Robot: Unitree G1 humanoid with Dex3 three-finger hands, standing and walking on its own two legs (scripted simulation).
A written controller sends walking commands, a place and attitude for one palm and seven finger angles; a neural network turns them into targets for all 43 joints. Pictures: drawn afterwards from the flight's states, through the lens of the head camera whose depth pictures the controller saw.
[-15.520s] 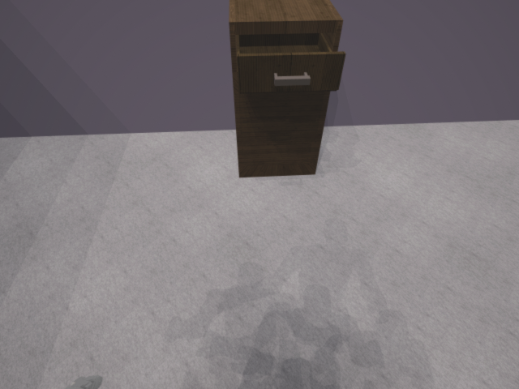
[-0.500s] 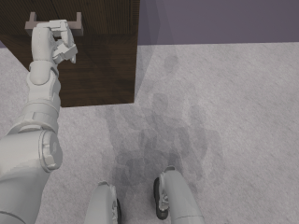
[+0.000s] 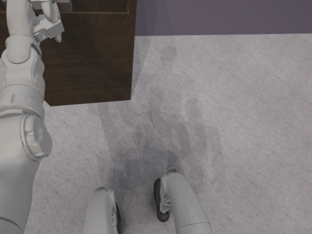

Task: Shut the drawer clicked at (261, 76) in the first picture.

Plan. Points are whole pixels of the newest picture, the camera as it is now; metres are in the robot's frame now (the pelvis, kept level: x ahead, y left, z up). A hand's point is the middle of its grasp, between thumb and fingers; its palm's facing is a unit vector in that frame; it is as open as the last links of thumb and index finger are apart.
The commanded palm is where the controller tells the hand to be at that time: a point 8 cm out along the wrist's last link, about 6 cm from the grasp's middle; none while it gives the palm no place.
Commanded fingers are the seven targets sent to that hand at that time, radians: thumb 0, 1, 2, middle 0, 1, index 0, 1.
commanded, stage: push the drawer shut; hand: left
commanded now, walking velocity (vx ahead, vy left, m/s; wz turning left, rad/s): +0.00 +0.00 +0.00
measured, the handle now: out of the picture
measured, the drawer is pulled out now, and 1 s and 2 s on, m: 0.00 0.00 0.00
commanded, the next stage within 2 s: pull the fist back off the drawer in 0.26 s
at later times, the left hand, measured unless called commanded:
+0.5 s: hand (52, 18) +0.59 +0.14 +0.07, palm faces -0.01 -1.00 -0.05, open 3.1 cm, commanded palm +0.61 +0.16 +0.07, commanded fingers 0.00 0.90 0.90 -1.40 -1.60 -1.40 -1.60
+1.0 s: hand (60, 23) +0.58 +0.13 +0.07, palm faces -0.01 -1.00 -0.03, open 3.0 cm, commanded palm +0.56 +0.16 +0.07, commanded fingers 0.00 0.90 0.90 -1.40 -1.60 -1.40 -1.60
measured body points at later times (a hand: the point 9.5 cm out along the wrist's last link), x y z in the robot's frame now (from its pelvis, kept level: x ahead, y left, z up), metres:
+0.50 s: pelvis -0.02 +0.00 -0.01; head +0.18 +0.04 +0.39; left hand +0.59 +0.20 +0.07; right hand -0.06 -0.25 -0.10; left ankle +0.02 +0.11 -0.60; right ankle +0.08 -0.13 -0.60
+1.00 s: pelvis +0.00 +0.00 +0.00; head +0.19 +0.03 +0.41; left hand +0.58 +0.19 +0.07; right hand -0.02 -0.25 -0.10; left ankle +0.02 +0.11 -0.60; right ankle +0.08 -0.13 -0.60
